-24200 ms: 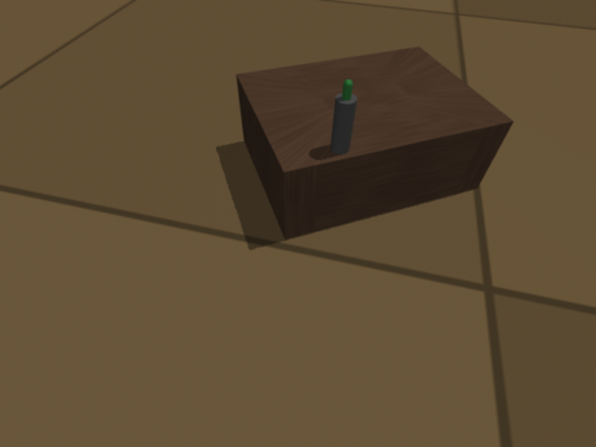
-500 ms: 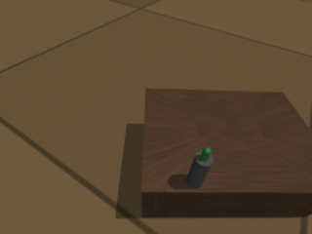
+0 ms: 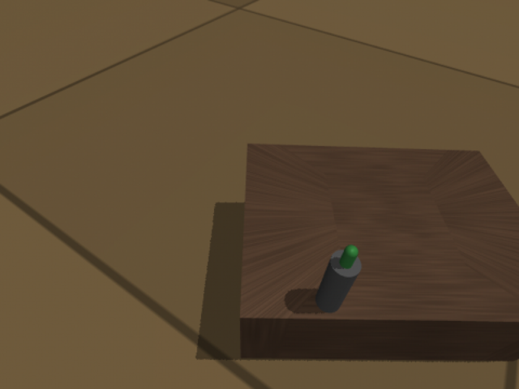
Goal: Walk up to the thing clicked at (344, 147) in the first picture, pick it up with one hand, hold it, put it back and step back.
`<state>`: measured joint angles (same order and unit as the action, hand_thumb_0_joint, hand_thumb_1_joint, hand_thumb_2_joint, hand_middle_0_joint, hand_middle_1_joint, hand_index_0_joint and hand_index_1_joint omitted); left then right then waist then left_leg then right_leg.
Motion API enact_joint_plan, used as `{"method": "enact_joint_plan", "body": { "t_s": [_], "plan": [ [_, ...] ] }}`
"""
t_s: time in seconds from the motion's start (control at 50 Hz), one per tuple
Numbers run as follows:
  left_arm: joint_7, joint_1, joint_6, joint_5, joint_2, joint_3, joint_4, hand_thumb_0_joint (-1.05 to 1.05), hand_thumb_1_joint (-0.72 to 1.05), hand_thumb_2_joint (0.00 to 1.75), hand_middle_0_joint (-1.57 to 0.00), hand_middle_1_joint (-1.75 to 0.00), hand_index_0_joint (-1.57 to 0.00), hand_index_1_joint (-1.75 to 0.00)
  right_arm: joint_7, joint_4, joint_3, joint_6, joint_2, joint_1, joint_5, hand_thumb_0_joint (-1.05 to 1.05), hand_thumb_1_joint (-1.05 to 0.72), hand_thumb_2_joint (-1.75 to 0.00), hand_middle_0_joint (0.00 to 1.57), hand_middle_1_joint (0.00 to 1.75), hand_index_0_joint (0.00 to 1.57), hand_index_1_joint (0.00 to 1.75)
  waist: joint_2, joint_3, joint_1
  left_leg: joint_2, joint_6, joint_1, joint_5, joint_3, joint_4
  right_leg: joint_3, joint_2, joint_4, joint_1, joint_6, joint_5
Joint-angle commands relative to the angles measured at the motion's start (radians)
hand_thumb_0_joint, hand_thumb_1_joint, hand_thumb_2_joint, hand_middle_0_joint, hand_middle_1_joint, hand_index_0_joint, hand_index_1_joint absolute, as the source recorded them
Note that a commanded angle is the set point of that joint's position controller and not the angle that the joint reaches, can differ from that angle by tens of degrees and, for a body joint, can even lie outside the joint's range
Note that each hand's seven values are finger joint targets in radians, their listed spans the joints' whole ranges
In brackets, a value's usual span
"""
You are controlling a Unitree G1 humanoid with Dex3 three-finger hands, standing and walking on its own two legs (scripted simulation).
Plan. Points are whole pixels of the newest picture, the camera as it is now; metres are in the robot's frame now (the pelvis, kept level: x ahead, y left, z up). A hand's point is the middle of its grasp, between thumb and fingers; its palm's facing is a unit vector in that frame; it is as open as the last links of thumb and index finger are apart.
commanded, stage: home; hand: right
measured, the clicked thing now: (338, 277) +0.43 -0.20 -0.25
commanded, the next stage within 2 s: stand in 0.28 s
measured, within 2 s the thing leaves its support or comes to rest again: neither
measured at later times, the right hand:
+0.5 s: hand out of the picture +0.07 -0.25 -0.16, palm faces -0.03 +0.93 -0.36, open 16.8 cm
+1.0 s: hand out of the picture +0.08 -0.25 -0.16, palm faces -0.04 +0.93 -0.36, open 7.7 cm
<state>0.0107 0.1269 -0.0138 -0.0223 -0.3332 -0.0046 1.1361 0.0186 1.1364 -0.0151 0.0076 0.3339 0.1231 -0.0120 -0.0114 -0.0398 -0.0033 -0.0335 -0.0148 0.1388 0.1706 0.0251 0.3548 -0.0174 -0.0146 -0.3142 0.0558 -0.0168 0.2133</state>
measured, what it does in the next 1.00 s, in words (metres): stands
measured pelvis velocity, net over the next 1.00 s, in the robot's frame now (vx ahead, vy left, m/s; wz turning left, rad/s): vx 0.01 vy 0.01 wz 0.02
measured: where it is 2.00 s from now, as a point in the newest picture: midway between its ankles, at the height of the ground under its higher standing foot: outside the picture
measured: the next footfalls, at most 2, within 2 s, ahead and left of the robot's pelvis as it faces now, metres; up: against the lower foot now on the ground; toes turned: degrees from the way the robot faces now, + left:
none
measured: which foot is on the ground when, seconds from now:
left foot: down 0.00-1.00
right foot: down 0.00-1.00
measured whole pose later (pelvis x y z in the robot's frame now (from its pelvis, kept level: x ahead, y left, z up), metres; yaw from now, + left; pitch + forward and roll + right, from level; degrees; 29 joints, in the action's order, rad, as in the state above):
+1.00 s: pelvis +0.01 +0.01 +0.00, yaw +1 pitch -2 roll +0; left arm 0.00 0.13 -0.01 -0.02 -0.34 -0.01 1.13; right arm 0.01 1.14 -0.01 0.01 0.35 0.11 -0.01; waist -0.01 -0.05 0.00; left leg -0.01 0.00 0.14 0.17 0.01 0.34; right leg -0.03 -0.03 -0.30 0.05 -0.03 0.22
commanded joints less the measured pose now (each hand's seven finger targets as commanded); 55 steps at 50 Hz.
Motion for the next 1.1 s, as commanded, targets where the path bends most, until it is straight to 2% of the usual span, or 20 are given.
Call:
{"method": "enact_joint_plan", "body": {
  "t_s": [0.0,0.06,0.1,0.16,0.24,0.36,0.4,0.42,0.48,0.56,0.58,0.62,0.66,0.72,0.76,0.82,0.94,0.96,1.02,1.08],
  "plan": [
    [0.009,-0.037,0.023,0.003,-0.193,-0.037,-0.061,0.0,0.9,0.9,-0.2,-0.3,-0.2,-0.3,0.016,-0.055,0.041,0.019,0.217,-0.042,0.0,0.0,0.56,-0.04,0.05,0.05,0.05,0.05,0.029,0.064,0.007,-0.101,0.025,-0.059,-0.185,-0.088,-0.048,0.079,-0.099,0.054,0.042,0.019,-0.16],
    [0.008,-0.039,0.023,0.003,-0.197,-0.038,-0.055,0.0,0.9,0.9,-0.2,-0.3,-0.2,-0.3,0.013,-0.052,0.039,0.018,0.206,-0.042,0.0,0.0,0.56,-0.05,0.05,0.05,0.05,0.05,0.01,0.04,0.01,-0.095,0.023,-0.037,-0.121,-0.092,-0.065,0.076,-0.097,0.06,0.052,0.017,-0.111],
    [0.006,-0.037,0.022,0.003,-0.194,-0.04,-0.054,0.0,0.9,0.9,-0.2,-0.3,-0.2,-0.3,0.013,-0.052,0.045,0.017,0.221,-0.052,-0.001,0.0,0.57,-0.04,0.05,0.05,0.05,0.05,0.018,0.026,0.004,-0.095,0.023,-0.027,-0.095,-0.099,-0.07,0.074,-0.096,0.061,0.06,0.018,-0.092],
    [0.005,-0.037,0.025,0.004,-0.198,-0.042,-0.06,0.0,0.9,0.9,-0.2,-0.3,-0.2,-0.3,0.012,-0.054,0.045,0.021,0.219,-0.047,-0.001,0.0,0.55,-0.05,0.05,0.05,0.05,0.05,0.015,0.056,0.004,-0.1,0.027,-0.047,-0.164,-0.095,-0.059,0.076,-0.101,0.052,0.043,0.02,-0.135],
    [0.006,-0.045,0.026,0.003,-0.196,-0.041,-0.06,0.0,0.9,0.9,-0.2,-0.3,-0.2,-0.3,0.01,-0.054,0.047,0.019,0.217,-0.054,-0.002,0.0,0.56,-0.05,0.05,0.05,0.05,0.05,-0.004,0.042,0.006,-0.097,0.026,-0.032,-0.121,-0.1,-0.065,0.074,-0.104,0.064,0.049,0.019,-0.099],
    [0.003,-0.042,0.026,0.004,-0.201,-0.044,-0.061,0.0,0.9,0.9,-0.2,-0.3,-0.2,-0.3,0.008,-0.049,0.05,0.021,0.223,-0.046,-0.001,0.0,0.55,-0.05,0.05,0.05,0.05,0.05,0.02,0.064,0.01,-0.095,0.028,-0.036,-0.116,-0.101,-0.069,0.076,-0.106,0.056,0.03,0.025,-0.111],
    [0.004,-0.037,0.028,0.006,-0.201,-0.042,-0.062,0.0,0.9,0.9,-0.2,-0.3,-0.2,-0.3,0.007,-0.05,0.051,0.021,0.224,-0.057,0.0,0.0,0.39,-0.21,0.2,0.21,0.2,0.21,0.001,0.057,0.004,-0.097,0.029,-0.037,-0.127,-0.104,-0.068,0.074,-0.109,0.065,0.038,0.022,-0.101],
    [0.004,-0.042,0.028,0.006,-0.202,-0.043,-0.061,0.0,0.9,0.9,-0.2,-0.3,-0.2,-0.3,0.006,-0.05,0.049,0.021,0.218,-0.054,0.001,0.0,0.31,-0.29,0.2,0.29,0.2,0.29,-0.001,0.052,0.009,-0.097,0.029,-0.043,-0.138,-0.104,-0.066,0.075,-0.109,0.062,0.042,0.024,-0.11],
    [0.004,-0.038,0.03,0.006,-0.208,-0.044,-0.064,0.0,0.9,0.9,-0.2,-0.3,-0.2,-0.3,0.007,-0.05,0.05,0.024,0.224,-0.049,0.0,0.0,0.07,-0.53,0.2,0.3,0.2,0.3,0.008,0.08,0.007,-0.102,0.031,-0.054,-0.212,-0.102,-0.052,0.073,-0.114,0.054,0.017,0.024,-0.16],
    [0.003,-0.029,0.026,0.007,-0.202,-0.043,-0.058,0.0,0.9,0.9,-0.2,-0.3,-0.2,-0.3,0.008,-0.05,0.048,0.023,0.225,-0.052,0.001,0.0,-0.25,-0.85,0.2,0.3,0.2,0.3,0.018,0.062,0.003,-0.097,0.029,-0.037,-0.171,-0.107,-0.064,0.064,-0.108,0.054,0.021,0.021,-0.121],
    [0.004,-0.034,0.027,0.008,-0.208,-0.044,-0.061,0.0,0.9,0.9,-0.2,-0.3,-0.2,-0.3,0.008,-0.05,0.047,0.024,0.221,-0.052,0.001,0.0,-0.33,-0.9,0.2,0.3,0.2,0.3,0.005,0.06,0.003,-0.099,0.03,-0.047,-0.197,-0.105,-0.06,0.07,-0.114,0.05,0.022,0.024,-0.145],
    [0.003,-0.029,0.029,0.008,-0.201,-0.041,-0.06,0.0,0.9,0.9,-0.2,-0.3,-0.2,-0.3,0.007,-0.049,0.046,0.023,0.224,-0.052,0.001,0.0,-0.49,-0.9,0.2,0.3,0.2,0.3,0.009,0.058,0.002,-0.103,0.03,-0.057,-0.23,-0.105,-0.051,0.066,-0.114,0.054,0.029,0.02,-0.159],
    [0.003,-0.029,0.026,0.008,-0.206,-0.044,-0.058,0.0,0.9,0.9,-0.2,-0.3,-0.2,-0.3,0.008,-0.046,0.049,0.022,0.228,-0.047,0.001,0.0,-0.65,-0.9,0.2,0.3,0.2,0.3,0.013,0.047,0.007,-0.094,0.028,-0.048,-0.169,-0.106,-0.062,0.067,-0.111,0.058,0.04,0.023,-0.121],
    [0.001,-0.031,0.027,0.007,-0.208,-0.045,-0.062,0.0,0.9,0.9,-0.2,-0.3,-0.2,-0.3,0.006,-0.048,0.05,0.022,0.23,-0.05,0.001,0.0,-0.89,-0.9,0.2,0.3,0.2,0.3,0.006,0.051,0.005,-0.095,0.028,-0.048,-0.138,-0.11,-0.068,0.065,-0.112,0.058,0.041,0.024,-0.102],
    [0.001,-0.031,0.027,0.008,-0.206,-0.046,-0.057,0.0,0.9,0.9,-0.2,-0.3,-0.2,-0.3,0.004,-0.048,0.049,0.021,0.228,-0.052,0.0,0.0,-0.9,-0.9,0.2,0.3,0.2,0.3,0.004,0.039,0.006,-0.094,0.029,-0.031,-0.109,-0.115,-0.075,0.063,-0.11,0.063,0.04,0.025,-0.081],
    [0.001,-0.036,0.031,0.007,-0.206,-0.045,-0.06,0.0,0.9,0.9,-0.2,-0.3,-0.2,-0.3,0.003,-0.049,0.049,0.021,0.226,-0.052,0.0,0.0,-0.9,-0.9,0.2,0.3,0.2,0.3,-0.004,0.036,0.009,-0.092,0.028,-0.035,-0.119,-0.113,-0.072,0.066,-0.112,0.07,0.046,0.025,-0.082],
    [0.002,-0.03,0.033,0.01,-0.207,-0.045,-0.065,0.0,0.9,0.9,-0.2,-0.3,-0.2,-0.3,0.003,-0.052,0.047,0.025,0.223,-0.055,0.0,0.0,-0.9,-0.9,0.2,0.3,0.2,0.3,0.013,0.068,0.006,-0.098,0.03,-0.044,-0.231,-0.11,-0.052,0.067,-0.122,0.057,0.008,0.025,-0.17],
    [0.001,-0.022,0.034,0.01,-0.205,-0.044,-0.063,0.0,0.9,0.9,-0.2,-0.3,-0.2,-0.3,0.003,-0.051,0.046,0.024,0.226,-0.052,0.004,0.0,-0.9,-0.9,0.2,0.3,0.2,0.3,0.021,0.066,0.006,-0.094,0.029,-0.048,-0.207,-0.108,-0.054,0.064,-0.119,0.064,0.015,0.022,-0.158],
    [0.002,-0.03,0.035,0.009,-0.21,-0.045,-0.069,0.0,0.9,0.9,-0.2,-0.3,-0.2,-0.3,0.002,-0.051,0.046,0.023,0.228,-0.044,0.003,0.0,-0.9,-0.9,0.2,0.3,0.2,0.3,0.002,0.083,0.008,-0.098,0.033,-0.05,-0.227,-0.109,-0.048,0.063,-0.123,0.059,-0.002,0.021,-0.182],
    [0.002,-0.033,0.032,0.008,-0.21,-0.046,-0.07,0.0,0.9,0.9,-0.2,-0.3,-0.2,-0.3,0.004,-0.052,0.045,0.022,0.229,-0.052,0.001,0.0,-0.9,-0.9,0.2,0.3,0.2,0.3,0.021,0.07,0.008,-0.095,0.03,-0.048,-0.201,-0.109,-0.054,0.059,-0.119,0.059,0.014,0.022,-0.154]
  ]
}}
